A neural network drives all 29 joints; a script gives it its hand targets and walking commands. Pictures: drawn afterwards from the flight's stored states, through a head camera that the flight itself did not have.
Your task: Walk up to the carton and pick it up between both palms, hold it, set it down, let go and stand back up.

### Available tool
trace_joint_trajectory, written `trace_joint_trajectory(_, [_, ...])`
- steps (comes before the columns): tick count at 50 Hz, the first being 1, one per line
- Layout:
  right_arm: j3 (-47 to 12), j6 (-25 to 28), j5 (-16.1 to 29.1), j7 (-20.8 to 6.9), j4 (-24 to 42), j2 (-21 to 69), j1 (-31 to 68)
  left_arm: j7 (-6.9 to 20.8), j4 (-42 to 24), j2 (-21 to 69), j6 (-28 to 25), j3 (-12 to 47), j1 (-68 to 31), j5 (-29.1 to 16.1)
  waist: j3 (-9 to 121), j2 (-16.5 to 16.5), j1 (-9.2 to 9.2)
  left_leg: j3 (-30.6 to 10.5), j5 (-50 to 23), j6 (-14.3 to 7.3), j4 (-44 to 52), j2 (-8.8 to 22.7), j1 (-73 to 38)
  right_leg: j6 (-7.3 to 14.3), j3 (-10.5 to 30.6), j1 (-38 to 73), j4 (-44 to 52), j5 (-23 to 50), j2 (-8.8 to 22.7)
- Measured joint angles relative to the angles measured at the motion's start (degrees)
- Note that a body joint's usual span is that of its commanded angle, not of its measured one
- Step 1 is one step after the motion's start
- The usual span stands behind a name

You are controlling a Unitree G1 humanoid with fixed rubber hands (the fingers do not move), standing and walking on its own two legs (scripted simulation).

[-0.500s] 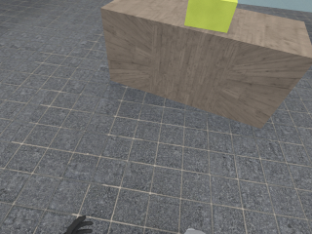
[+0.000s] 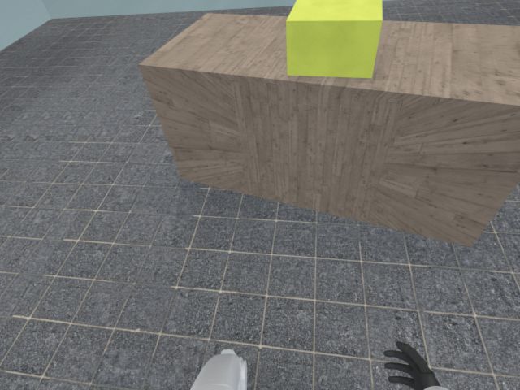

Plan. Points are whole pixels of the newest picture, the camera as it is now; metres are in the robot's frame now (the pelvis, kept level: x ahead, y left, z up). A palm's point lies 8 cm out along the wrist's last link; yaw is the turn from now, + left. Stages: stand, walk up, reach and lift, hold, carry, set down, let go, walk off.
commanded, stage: walk up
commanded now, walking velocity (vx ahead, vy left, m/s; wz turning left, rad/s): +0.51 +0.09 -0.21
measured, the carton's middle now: (334, 33) +1.30 -0.11 +0.01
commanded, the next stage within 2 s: none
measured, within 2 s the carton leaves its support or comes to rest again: neither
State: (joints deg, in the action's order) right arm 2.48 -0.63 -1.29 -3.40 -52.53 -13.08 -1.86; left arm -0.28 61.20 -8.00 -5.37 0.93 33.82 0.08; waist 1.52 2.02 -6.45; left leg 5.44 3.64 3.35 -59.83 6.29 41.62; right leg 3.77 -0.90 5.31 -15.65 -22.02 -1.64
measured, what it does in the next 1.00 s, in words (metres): walks ahead: left foot, then right foot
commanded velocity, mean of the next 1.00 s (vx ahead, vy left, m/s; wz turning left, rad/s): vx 0.50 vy -0.04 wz -0.08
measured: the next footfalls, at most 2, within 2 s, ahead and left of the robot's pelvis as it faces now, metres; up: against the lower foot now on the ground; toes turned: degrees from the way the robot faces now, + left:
left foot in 0.18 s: +0.34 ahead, +0.11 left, +0.00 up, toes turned +7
right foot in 0.78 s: +0.61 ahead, -0.15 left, +0.00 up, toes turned -12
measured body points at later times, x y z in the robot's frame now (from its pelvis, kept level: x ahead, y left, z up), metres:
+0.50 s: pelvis +0.32 +0.04 +0.01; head +0.35 +0.07 +0.45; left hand +0.47 +0.29 -0.14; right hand +0.22 -0.21 -0.12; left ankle +0.30 +0.10 -0.74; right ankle +0.35 -0.15 -0.63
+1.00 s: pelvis +0.59 -0.06 +0.01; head +0.62 -0.09 +0.45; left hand +0.60 +0.21 -0.13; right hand +0.62 -0.32 -0.15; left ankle +0.52 +0.09 -0.63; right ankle +0.57 -0.14 -0.74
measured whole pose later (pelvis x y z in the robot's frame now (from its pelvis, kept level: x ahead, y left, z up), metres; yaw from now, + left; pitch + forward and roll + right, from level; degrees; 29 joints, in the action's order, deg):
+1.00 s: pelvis +0.59 -0.06 +0.01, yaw -3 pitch +0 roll +2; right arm 4.0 2.4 -0.9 -0.2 -59.7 -13.3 -14.2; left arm 0.2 60.3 -13.3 -5.5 -3.0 18.1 2.2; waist -2.7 1.3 -2.6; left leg 3.6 19.5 -0.5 -69.0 5.1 24.6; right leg 2.9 -9.6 -10.7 -26.9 -16.4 2.4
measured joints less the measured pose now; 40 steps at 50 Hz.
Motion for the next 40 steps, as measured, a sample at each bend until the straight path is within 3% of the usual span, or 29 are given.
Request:
trace_joint_trajectory(5, [-1.1, 0.5, 0.0, -0.1, 0.5, 1.0, 1.8, -0.8, 1.3, 1.7, -0.1, 0.6, 1.4, 0.8, -1.1, -0.6, -1.07, 3.5, 0.4, -1.3, 13.2, -2.1, -2.0, -0.8, 1.9, 7.3, 3.7, -3.9, 0.6])
trace_joint_trajectory(8, [-1.7, 1.6, 0.2, 0.5, 1.4, 2.0, 3.0, -1.4, 2.3, 1.1, 0.0, 0.2, 0.9, 0.9, -2.5, -1.8, -0.42, 6.4, 2.1, -3.9, 24.4, -5.2, -6.5, -1.7, 2.3, 10.1, 1.6, -8.8, 2.0])
trace_joint_trajectory(9, [-1.8, 2.2, 0.2, 0.9, 1.3, 2.5, 3.1, -1.5, 2.3, 0.3, 0.0, -0.2, 0.7, 0.8, -3.3, -3.1, 0.13, 7.4, -0.5, -6.1, 26.2, -6.7, -8.1, -2.0, 2.1, 10.3, -1.7, -11.2, 3.1])
trace_joint_trajectory(11, [-1.7, 3.5, 0.0, 1.8, 0.3, 4.1, 2.3, -1.7, 2.9, -1.8, 0.1, -1.1, -2.4, 0.1, -6.0, -7.6, 1.76, 9.1, 1.4, -9.6, 23.6, -10.5, -10.2, -2.7, 0.9, 7.7, -15.4, -12.8, 7.1])
trace_joint_trajectory(12, [-1.5, 4.0, -0.3, 2.0, 0.1, 3.9, 1.5, -1.7, 2.6, -1.9, 0.4, -1.3, -4.2, -0.5, -6.6, -7.3, 2.38, 9.1, 4.2, -10.3, 21.9, -10.2, -10.6, -3.2, 1.8, 2.3, -28.6, -8.6, 6.6])
trace_joint_trajectory(15, [-0.2, 4.5, -0.2, 3.0, -1.5, 1.9, -2.2, -1.2, 0.8, -2.2, 1.4, -1.7, -9.4, -0.6, -7.5, -3.6, 5.05, 8.0, 9.7, -9.9, 20.7, -6.2, -14.3, -3.5, 3.5, -15.4, -61.5, -1.8, 1.9])
trace_joint_trajectory(17, [0.1, 5.0, 0.1, 3.4, -3.4, 0.6, -6.4, -0.9, -0.6, -4.3, 1.5, -2.7, -13.7, -0.2, -7.7, -3.5, 7.17, 7.7, 9.8, -8.8, 24.9, -5.8, -19.7, -2.4, 2.8, -23.7, -68.3, 3.0, 2.5])
trace_joint_trajectory(22, [-0.5, 6.2, -0.1, 2.9, -8.4, -0.4, -18.0, 0.3, -5.7, -8.2, 3.8, -4.6, -24.4, 1.7, -6.4, -3.4, 9.95, 5.1, 10.8, -8.2, 32.1, -5.0, -28.6, -1.9, 1.0, -37.8, -60.0, 8.2, 6.5])
trace_joint_trajectory(30, [-2.1, 6.7, 0.2, 3.3, -10.4, 4.7, -26.8, 3.6, -7.6, -4.1, 5.8, -3.1, -29.8, 1.3, -4.0, -5.4, 10.22, 3.5, 13.8, -5.4, 39.5, -3.9, -38.6, -4.0, -1.1, -43.4, -39.6, 20.2, 8.6])
trace_joint_trajectory(34, [-1.4, 6.7, 0.2, 3.8, -8.6, 5.4, -26.1, 4.4, -6.4, -2.1, 5.7, -1.9, -29.3, 0.8, -3.6, -5.3, 11.77, 3.9, 15.8, -3.7, 42.6, -3.4, -43.3, -4.5, -5.0, -39.4, -28.0, 21.0, 8.2])
trace_joint_trajectory(37, [-1.1, 6.3, -0.1, 4.1, -8.7, 5.1, -25.9, 4.0, -6.3, -1.5, 4.6, -1.8, -29.6, 0.9, -3.7, -4.5, 11.65, 4.8, 18.5, -2.3, 43.6, -2.9, -46.9, -4.3, -7.1, -34.5, -19.6, 16.7, 6.5])
trace_joint_trajectory(39, [-0.9, 5.8, -0.2, 4.1, -9.3, 4.7, -26.1, 3.4, -6.5, -1.6, 3.8, -2.1, -30.2, 1.4, -3.7, -3.3, 11.83, 4.4, 21.5, -1.0, 41.6, -2.0, -47.8, -3.4, -8.2, -30.5, -15.0, 12.7, 4.8])
trace_joint_trajectory(40, [-0.7, 5.5, -0.3, 4.1, -9.9, 4.1, -25.9, 2.9, -6.3, -1.4, 3.2, -2.5, -30.6, 1.6, -4.2, -1.7, 11.29, 4.1, 23.7, -0.6, 38.4, -0.5, -47.5, -2.3, -9.0, -29.2, -14.0, 14.8, 3.6])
